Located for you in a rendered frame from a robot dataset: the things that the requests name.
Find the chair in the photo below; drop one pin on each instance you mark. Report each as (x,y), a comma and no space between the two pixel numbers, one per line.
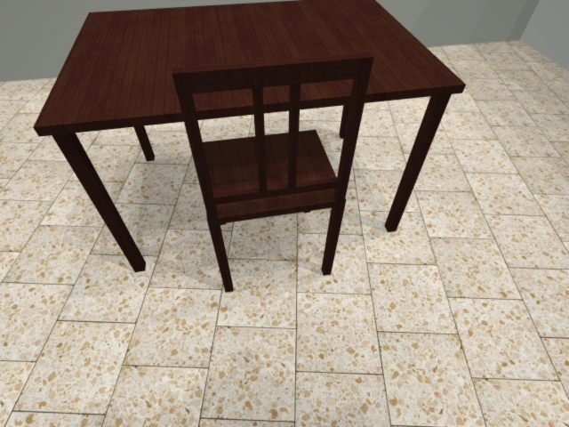
(269,175)

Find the table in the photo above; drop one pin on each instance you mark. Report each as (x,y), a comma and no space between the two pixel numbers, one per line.
(118,74)

